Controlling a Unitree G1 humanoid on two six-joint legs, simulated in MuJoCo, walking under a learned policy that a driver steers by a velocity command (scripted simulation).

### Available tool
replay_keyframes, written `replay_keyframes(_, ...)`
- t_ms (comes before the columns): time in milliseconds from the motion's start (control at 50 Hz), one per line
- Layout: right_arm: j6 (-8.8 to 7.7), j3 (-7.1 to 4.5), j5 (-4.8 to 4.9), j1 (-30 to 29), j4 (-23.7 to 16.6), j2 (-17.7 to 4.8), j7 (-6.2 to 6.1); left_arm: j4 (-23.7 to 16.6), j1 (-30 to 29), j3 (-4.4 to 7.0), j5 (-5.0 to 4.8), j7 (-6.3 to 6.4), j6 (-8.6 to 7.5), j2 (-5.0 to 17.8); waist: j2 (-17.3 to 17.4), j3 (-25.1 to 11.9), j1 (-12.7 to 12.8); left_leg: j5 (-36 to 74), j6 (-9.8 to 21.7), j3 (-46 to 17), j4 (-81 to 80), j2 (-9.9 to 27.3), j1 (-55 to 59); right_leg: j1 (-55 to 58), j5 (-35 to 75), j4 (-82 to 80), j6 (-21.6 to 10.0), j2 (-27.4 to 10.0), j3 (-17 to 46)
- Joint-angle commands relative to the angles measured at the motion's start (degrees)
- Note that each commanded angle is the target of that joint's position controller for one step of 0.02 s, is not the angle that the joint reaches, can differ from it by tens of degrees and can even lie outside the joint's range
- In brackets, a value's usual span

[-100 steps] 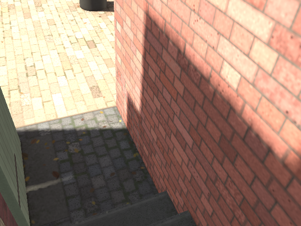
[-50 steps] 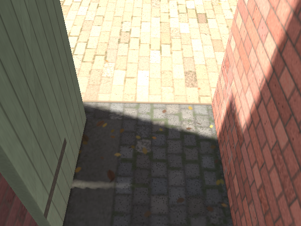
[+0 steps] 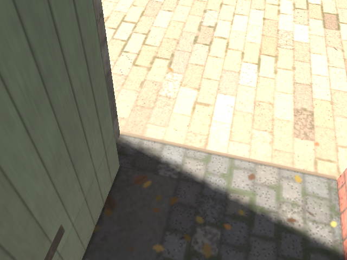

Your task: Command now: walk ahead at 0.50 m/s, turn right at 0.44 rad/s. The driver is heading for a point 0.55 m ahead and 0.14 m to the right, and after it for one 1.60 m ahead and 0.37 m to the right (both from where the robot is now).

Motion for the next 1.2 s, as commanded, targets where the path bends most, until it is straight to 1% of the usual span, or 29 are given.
replay_keyframes(20,-1.19,-2.47,1.33,-4.0,-4.9,-9.0,-1.66,-4.2,-0.8,-0.54,0.68,-2.54,-0.74,-1.2,11.9,0.1,1.0,17.6,8.0,-5.3,-14.7,14.0,-2.8,7.0,9.6,-9.9,-1.0,-0.5,-1.8)
replay_keyframes(100,-0.47,-4.76,2.17,-1.2,-4.4,-13.0,-1.02,-8.6,-12.3,-0.23,1.22,-4.76,-1.28,0.4,11.9,2.8,-2.5,12.5,5.2,-3.5,-14.3,15.3,7.8,5.0,-1.6,-17.5,-4.2,1.4,-6.0)
replay_keyframes(140,0.22,-5.14,1.67,-2.2,-4.3,-15.2,-0.61,-8.9,-10.1,0.26,1.30,-6.02,-1.61,1.2,12.3,1.4,0.6,36.2,3.3,1.3,-6.5,15.3,10.2,13.0,-11.5,-21.9,-7.7,4.8,-9.7)
replay_keyframes(180,0.23,-5.30,1.52,-2.7,-5.0,-16.8,-0.29,-4.8,4.9,2.44,1.17,-6.28,-2.39,5.2,12.2,-7.9,8.1,48.6,0.9,3.5,12.2,13.1,7.8,35.2,-5.1,-28.7,-10.8,10.2,-13.3)
replay_keyframes(200,-1.45,-4.33,0.31,-3.5,-6.6,-13.4,-0.57,-1.7,14.4,4.22,0.21,-5.24,-1.92,9.5,5.6,-11.3,12.2,29.5,-1.7,2.8,30.9,11.6,-9.4,55.1,2.2,-26.9,-12.7,7.0,-4.0)
replay_keyframes(220,-3.93,-2.22,-0.13,4.4,-10.0,-4.5,0.09,-1.5,12.2,5.84,0.06,-4.35,-2.07,20.0,-15.7,-20.6,2.0,-14.3,-4.5,-6.3,52.9,0.1,-27.1,67.3,-6.7,-35.9,-23.6,-8.9,36.0)
replay_keyframes(240,-7.11,-3.99,2.85,0.2,-10.0,-10.6,0.35,-5.0,15.8,4.81,0.48,-4.37,-2.63,14.8,-11.1,-25.6,6.0,-11.9,-3.1,-16.8,56.8,-1.7,-33.6,71.3,-13.3,-44.1,-25.2,-12.3,47.6)
replay_keyframes(260,-8.22,-4.46,4.57,-3.0,-9.3,-12.2,0.45,-3.8,15.0,3.72,0.27,-4.14,-3.34,10.6,-8.9,-17.7,6.7,-7.9,-2.0,-16.4,54.8,-0.9,-38.3,66.7,-13.2,-44.4,-23.2,-11.6,40.8)
replay_keyframes(280,-8.20,-4.33,3.31,-5.7,-9.6,-11.2,-0.44,-4.3,10.8,3.22,-0.41,-4.24,-3.59,9.0,-2.6,-10.9,5.0,-6.2,-1.7,-15.0,51.3,1.1,-37.0,57.8,-7.8,-44.3,-20.7,-8.8,33.3)
replay_keyframes(320,-6.57,-5.64,0.13,-8.1,-10.4,-12.8,-1.74,-6.6,2.5,2.78,0.42,-4.47,-4.33,7.7,-0.4,-7.3,0.0,-0.4,-0.7,-14.6,43.4,3.8,-28.1,42.7,4.4,-44.7,-18.5,-5.6,24.5)
replay_keyframes(380,-4.06,-5.89,0.52,-11.3,-13.0,-11.1,-1.38,-6.2,4.6,3.04,-0.11,-4.00,-4.25,8.0,1.6,-6.2,-1.1,2.3,-0.7,-13.3,36.4,3.9,-26.9,39.7,14.8,-47.0,-18.8,-4.2,18.5)
replay_keyframes(460,-5.19,-3.64,-0.38,-21.0,-15.9,-5.3,1.19,-4.1,9.6,3.62,-2.18,-1.16,-2.69,8.5,2.7,-2.8,-0.5,14.4,-1.7,-10.4,16.4,0.1,-26.1,39.5,17.8,-48.4,-17.2,-0.6,11.9)
replay_keyframes(560,-5.61,-3.98,-0.31,-28.0,-17.6,-5.7,3.59,-2.0,14.8,4.25,-1.89,-0.08,-1.16,8.8,-1.2,-0.9,2.4,28.3,-0.8,-7.2,-1.8,-8.2,-9.9,34.4,23.5,-44.6,-9.7,1.7,10.0)
replay_keyframes(620,-5.78,-5.44,-1.04,-18.7,-14.8,-8.5,3.00,-2.7,10.2,4.12,-1.14,0.40,-1.89,7.8,-5.3,-4.6,-3.0,29.8,1.9,-8.8,-8.3,-8.1,-1.1,40.7,32.2,-35.3,-7.0,2.2,11.3)
replay_keyframes(640,-5.60,-5.50,-1.72,-13.1,-13.9,-8.6,2.64,-3.9,7.5,3.47,-0.98,0.07,-2.36,6.6,-4.2,-7.6,-6.9,35.2,3.9,-10.7,-11.3,-5.8,7.4,38.7,32.6,-27.5,-5.6,3.6,11.2)
replay_keyframes(660,-5.16,-5.68,-2.62,-2.7,-12.0,-10.8,2.17,-5.1,6.4,1.60,-0.23,-0.94,-2.73,2.5,2.2,-17.2,-11.3,54.5,8.1,-20.6,-4.7,6.1,26.1,30.7,3.7,-9.7,-4.2,6.9,9.4)
replay_keyframes(680,-4.38,-5.26,-3.23,-1.0,-11.9,-11.9,2.81,-3.2,21.6,0.35,-0.81,-0.44,-2.45,-1.1,17.6,-29.7,-5.6,74.9,21.2,-41.6,1.8,24.9,44.5,17.4,-42.9,12.0,-1.7,14.0,12.4)
replay_keyframes(700,-3.39,-5.49,-0.78,-4.3,-12.3,-11.1,2.76,-0.9,25.4,1.66,-1.08,-0.37,-1.88,7.7,13.7,-32.8,-3.9,58.1,21.5,-46.2,0.0,26.8,38.3,16.5,-35.6,19.1,-2.0,8.5,13.8)
replay_keyframes(740,-1.32,-3.67,-0.86,-10.8,-13.1,-5.9,1.82,-2.5,11.5,1.89,-0.60,0.88,-0.18,9.4,6.2,-15.4,-5.2,43.2,17.4,-32.5,-7.3,16.4,18.4,13.5,-27.1,17.2,0.0,4.8,4.4)
replay_keyframes(800,-0.24,-3.20,-2.19,-12.5,-11.1,-5.6,2.15,-3.2,9.1,0.81,-1.44,1.51,1.18,5.8,8.1,-6.9,-1.5,40.8,14.7,-22.6,-12.8,7.9,4.1,19.1,-21.6,5.9,0.2,2.7,-0.5)
replay_keyframes(900,-0.25,-4.12,-1.75,-13.8,-9.0,-6.6,2.19,-2.2,6.3,-1.08,-0.25,1.84,0.81,1.3,11.3,-8.5,-0.7,46.8,14.1,-16.4,-13.8,6.4,-0.1,30.2,-15.3,-18.1,1.5,1.5,-3.1)
replay_keyframes(940,0.16,-4.32,-1.35,-12.5,-8.5,-7.4,1.89,-2.2,4.3,-1.08,-0.36,1.75,1.30,2.6,11.8,-8.2,-1.7,34.3,14.0,-17.8,-15.4,7.2,-1.4,33.5,-12.2,-22.6,1.1,1.3,-3.4)
replay_keyframes(1020,1.44,-4.88,2.00,-12.8,-8.5,-9.3,1.10,-2.7,1.6,0.15,0.25,1.44,1.53,4.5,11.6,-2.4,-0.6,4.6,8.8,-21.0,-12.9,2.6,-7.5,40.7,-8.5,-37.6,-0.9,4.9,-7.4)
replay_keyframes(1040,1.21,-4.30,1.50,-11.6,-8.6,-6.9,1.21,-3.1,3.1,0.79,1.06,1.57,1.37,7.2,8.7,-3.4,-0.5,-1.2,5.2,-21.0,-8.8,0.5,-10.5,45.2,-6.9,-39.8,-2.9,-0.7,-2.3)
replay_keyframes(1060,0.62,-3.81,1.19,-9.0,-9.8,-4.2,1.30,-3.9,2.7,2.20,1.37,1.81,1.62,12.8,-4.4,-4.3,-3.1,-4.9,1.6,-14.4,0.2,-6.0,-14.5,45.8,-1.8,-43.0,-8.5,-10.7,7.7)
replay_keyframes(1080,-0.16,-4.14,1.72,-9.4,-11.5,-6.0,1.10,-3.8,2.2,2.63,2.27,1.53,1.85,12.7,-13.1,-5.8,-1.7,-10.3,0.5,-9.6,12.3,-6.1,-16.5,42.7,-0.8,-48.5,-15.8,-18.0,16.8)
replay_keyframes(1120,0.54,-6.81,3.05,-8.2,-10.5,-10.5,0.96,-4.8,-1.9,1.51,1.77,1.75,0.45,9.6,-6.5,-4.1,-3.4,-12.9,-1.0,-14.7,30.6,-4.9,-19.2,42.7,6.3,-49.4,-17.4,-18.6,15.9)
replay_keyframes(1160,2.39,-7.23,1.89,-6.1,-10.3,-9.4,0.46,-4.5,-5.4,1.30,0.12,1.93,0.17,8.0,-4.1,-3.6,-4.8,-8.9,-2.7,-14.4,35.4,-3.0,-21.1,45.3,9.8,-47.4,-12.9,-15.0,7.6)
replay_keyframes(1200,3.34,-6.68,1.58,-7.4,-11.9,-7.0,0.56,-3.0,-4.2,1.20,0.23,2.02,0.73,7.6,-3.4,-2.2,-4.0,-5.4,-3.9,-12.1,31.7,-3.6,-20.4,46.0,13.5,-46.9,-11.8,-11.9,2.1)
Keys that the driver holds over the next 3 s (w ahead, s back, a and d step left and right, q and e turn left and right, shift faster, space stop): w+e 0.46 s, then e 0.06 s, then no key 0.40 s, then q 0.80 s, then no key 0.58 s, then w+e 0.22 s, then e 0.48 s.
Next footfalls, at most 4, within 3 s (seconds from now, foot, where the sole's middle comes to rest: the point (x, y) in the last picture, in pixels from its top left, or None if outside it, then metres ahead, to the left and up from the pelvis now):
0.20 right None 0.31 -0.17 -0.77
0.64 left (207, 216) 0.65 -0.12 -0.77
1.04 right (263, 244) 0.54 -0.33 -0.77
1.46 left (197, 214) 0.65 -0.08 -0.77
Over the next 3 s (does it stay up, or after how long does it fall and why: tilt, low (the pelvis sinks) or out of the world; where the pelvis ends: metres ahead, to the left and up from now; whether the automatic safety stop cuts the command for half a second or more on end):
stays up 0.73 -0.22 0.01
